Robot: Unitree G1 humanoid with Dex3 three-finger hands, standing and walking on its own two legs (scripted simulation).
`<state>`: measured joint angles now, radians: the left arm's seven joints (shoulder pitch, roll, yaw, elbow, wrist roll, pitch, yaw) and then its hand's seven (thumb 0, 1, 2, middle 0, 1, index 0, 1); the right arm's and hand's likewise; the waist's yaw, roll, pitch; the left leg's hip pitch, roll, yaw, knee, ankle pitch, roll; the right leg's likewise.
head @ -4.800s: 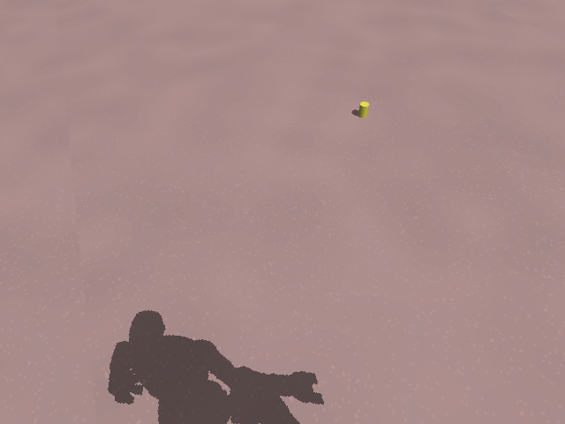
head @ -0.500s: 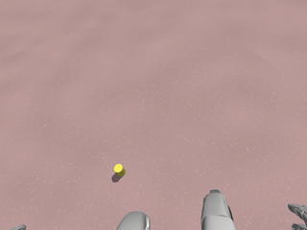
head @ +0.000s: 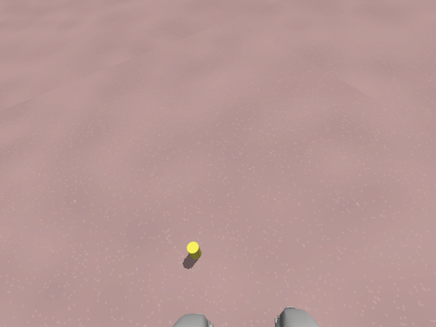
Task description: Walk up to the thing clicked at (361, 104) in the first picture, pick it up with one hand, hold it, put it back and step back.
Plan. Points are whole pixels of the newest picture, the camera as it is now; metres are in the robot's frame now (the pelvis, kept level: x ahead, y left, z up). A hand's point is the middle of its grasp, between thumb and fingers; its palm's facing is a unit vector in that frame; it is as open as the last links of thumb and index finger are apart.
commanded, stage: walk up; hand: left
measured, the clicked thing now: (194, 250) +0.51 +0.22 -0.70
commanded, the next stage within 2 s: stand in 1.90 s
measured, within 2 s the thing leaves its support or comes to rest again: neither
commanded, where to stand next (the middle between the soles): +0.11 -0.02 m, yaw -1 degrees
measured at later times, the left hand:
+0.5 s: hand out of the picture +0.14 +0.26 -0.14, palm faces -0.13 -0.92 -0.37, open 7.4 cm
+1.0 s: hand (133, 310) +0.17 +0.22 -0.13, palm faces -0.07 -0.92 -0.39, open 7.4 cm
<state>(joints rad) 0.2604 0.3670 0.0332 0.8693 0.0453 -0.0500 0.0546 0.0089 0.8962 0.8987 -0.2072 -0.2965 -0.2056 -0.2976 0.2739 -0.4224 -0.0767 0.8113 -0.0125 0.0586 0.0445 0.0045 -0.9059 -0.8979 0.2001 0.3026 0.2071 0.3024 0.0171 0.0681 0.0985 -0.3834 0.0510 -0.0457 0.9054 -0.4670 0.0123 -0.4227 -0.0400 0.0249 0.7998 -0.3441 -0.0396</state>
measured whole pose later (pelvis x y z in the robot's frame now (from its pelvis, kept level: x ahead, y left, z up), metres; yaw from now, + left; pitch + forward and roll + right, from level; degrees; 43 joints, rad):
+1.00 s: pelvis +0.06 -0.03 +0.02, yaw -3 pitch -2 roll +1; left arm 0.08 0.37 0.01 1.02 0.00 -0.02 0.01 0.01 0.90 0.90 -0.20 -0.30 -0.20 -0.30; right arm 0.06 -0.38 -0.01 1.00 0.01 -0.01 0.01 0.00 -0.90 -0.90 0.20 0.30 0.21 0.30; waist 0.01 0.02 0.12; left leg -0.33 0.01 0.00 0.64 -0.28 -0.01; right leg -0.30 -0.02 -0.02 0.68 -0.35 -0.01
